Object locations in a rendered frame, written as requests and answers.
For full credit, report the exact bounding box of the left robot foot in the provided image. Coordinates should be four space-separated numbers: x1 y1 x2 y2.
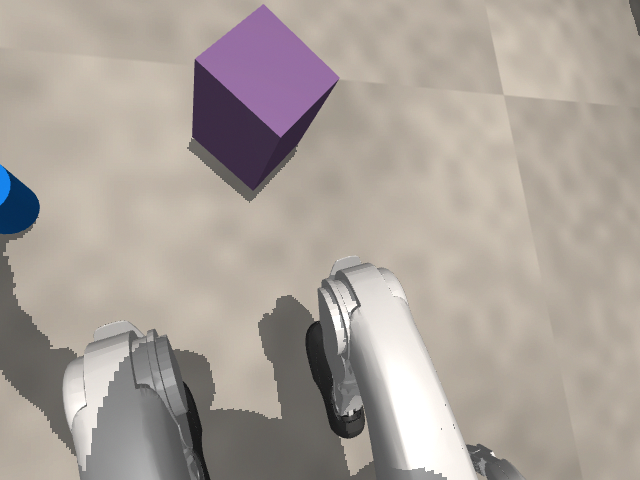
183 381 210 480

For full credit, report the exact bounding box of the right robot foot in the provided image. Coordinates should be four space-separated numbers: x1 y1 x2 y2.
305 321 365 439

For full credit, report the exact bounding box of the right robot hand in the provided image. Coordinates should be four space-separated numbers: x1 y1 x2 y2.
466 444 526 480

